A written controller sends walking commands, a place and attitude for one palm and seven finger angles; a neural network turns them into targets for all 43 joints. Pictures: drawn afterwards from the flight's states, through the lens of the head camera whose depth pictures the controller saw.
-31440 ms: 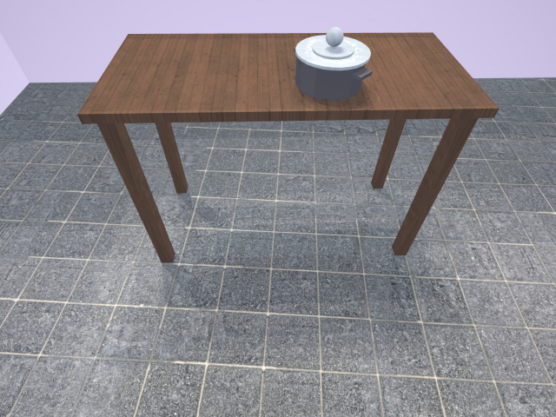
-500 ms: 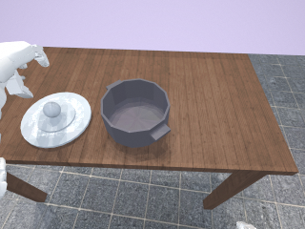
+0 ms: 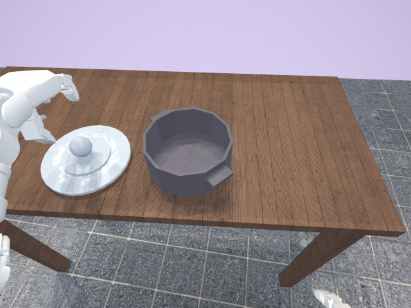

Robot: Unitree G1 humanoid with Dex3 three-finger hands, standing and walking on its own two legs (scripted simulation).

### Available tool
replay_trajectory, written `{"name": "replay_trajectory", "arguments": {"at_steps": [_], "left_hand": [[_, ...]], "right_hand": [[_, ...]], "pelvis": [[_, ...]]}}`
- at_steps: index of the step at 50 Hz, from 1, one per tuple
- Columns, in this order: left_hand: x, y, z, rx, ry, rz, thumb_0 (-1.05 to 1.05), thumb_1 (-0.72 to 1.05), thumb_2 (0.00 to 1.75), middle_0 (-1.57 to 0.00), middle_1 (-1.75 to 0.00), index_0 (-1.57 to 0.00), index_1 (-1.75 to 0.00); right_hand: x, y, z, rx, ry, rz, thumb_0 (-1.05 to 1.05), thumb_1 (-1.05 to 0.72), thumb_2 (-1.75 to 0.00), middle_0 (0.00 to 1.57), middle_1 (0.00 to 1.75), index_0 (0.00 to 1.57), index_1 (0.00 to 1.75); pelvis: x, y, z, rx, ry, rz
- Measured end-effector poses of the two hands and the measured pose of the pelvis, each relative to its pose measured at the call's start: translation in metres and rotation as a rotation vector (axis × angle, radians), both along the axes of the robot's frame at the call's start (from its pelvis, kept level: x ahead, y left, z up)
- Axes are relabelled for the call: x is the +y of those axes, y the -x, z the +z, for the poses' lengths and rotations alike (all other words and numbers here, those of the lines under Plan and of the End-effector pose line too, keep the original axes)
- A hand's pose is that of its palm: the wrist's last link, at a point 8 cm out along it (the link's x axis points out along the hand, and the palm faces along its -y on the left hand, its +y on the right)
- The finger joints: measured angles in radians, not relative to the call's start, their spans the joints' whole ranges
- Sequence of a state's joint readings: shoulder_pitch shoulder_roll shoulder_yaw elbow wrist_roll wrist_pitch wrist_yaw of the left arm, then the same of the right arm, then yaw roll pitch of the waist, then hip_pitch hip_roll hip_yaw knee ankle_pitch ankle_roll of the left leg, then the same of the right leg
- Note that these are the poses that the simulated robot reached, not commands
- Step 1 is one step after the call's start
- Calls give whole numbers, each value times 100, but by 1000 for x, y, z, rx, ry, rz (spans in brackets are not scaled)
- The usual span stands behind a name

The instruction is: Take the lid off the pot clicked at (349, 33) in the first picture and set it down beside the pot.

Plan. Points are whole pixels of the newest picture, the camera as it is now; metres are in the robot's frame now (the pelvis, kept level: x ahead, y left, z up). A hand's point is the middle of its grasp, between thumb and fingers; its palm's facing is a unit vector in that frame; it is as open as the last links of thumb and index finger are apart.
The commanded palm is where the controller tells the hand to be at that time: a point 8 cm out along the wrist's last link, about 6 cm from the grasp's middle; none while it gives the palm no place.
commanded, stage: draw the hand back to the body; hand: left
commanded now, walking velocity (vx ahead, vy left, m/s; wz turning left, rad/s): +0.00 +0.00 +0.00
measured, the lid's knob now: (80, 146) +0.45 +0.30 +0.03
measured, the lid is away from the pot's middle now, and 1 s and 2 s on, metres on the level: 0.25 0.25 0.25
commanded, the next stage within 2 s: step back with the hand held close in 1.96 s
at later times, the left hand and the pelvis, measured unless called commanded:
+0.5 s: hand (60, 110) +0.37 +0.23 +0.22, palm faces +0.39 -0.88 -0.25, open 10.8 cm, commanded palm +0.31 +0.27 +0.22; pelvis +0.00 -0.03 +0.00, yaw -2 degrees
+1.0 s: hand (58, 149) +0.30 +0.21 +0.21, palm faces +0.47 -0.84 -0.26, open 8.6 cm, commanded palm +0.24 +0.24 +0.21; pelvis +0.01 -0.06 +0.00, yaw -2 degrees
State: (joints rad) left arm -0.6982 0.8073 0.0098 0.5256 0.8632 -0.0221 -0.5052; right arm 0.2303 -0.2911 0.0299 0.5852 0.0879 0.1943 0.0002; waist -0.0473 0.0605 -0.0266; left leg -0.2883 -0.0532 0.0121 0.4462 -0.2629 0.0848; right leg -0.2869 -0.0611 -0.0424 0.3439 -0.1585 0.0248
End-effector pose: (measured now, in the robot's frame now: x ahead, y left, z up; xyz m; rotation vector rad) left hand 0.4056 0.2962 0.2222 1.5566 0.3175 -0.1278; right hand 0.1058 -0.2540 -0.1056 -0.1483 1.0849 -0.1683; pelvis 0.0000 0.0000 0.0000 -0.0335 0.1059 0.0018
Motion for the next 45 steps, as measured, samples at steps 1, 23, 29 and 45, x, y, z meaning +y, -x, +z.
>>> {"name": "replay_trajectory", "arguments": {"at_steps": [1,23,29,45], "left_hand": [[0,4,0,-3,-2,-1,0,-7,77,-41,-76,-41,-77],[-26,70,-3,-818,1163,63,0,-3,77,-41,-74,-40,-75],[-27,85,0,-873,1165,103,0,7,79,-38,-69,-38,-69],[-45,134,-4,-898,1126,152,0,44,84,-30,-51,-30,-52]], "right_hand": [[1,-1,0,-6,-2,5,0,-91,-90,20,30,20,30],[-1,-32,23,-255,47,76,0,-91,-90,21,30,20,30],[-24,-31,17,-245,47,56,1,-91,-90,21,30,20,30],[-51,-61,19,-317,42,72,1,-91,-90,20,30,20,30]], "pelvis": [[0,1,0,-3,0,1],[-28,-2,2,-132,-9,-33],[-39,-9,2,-133,-10,-36],[-62,-10,1,-149,-17,-27]]}}
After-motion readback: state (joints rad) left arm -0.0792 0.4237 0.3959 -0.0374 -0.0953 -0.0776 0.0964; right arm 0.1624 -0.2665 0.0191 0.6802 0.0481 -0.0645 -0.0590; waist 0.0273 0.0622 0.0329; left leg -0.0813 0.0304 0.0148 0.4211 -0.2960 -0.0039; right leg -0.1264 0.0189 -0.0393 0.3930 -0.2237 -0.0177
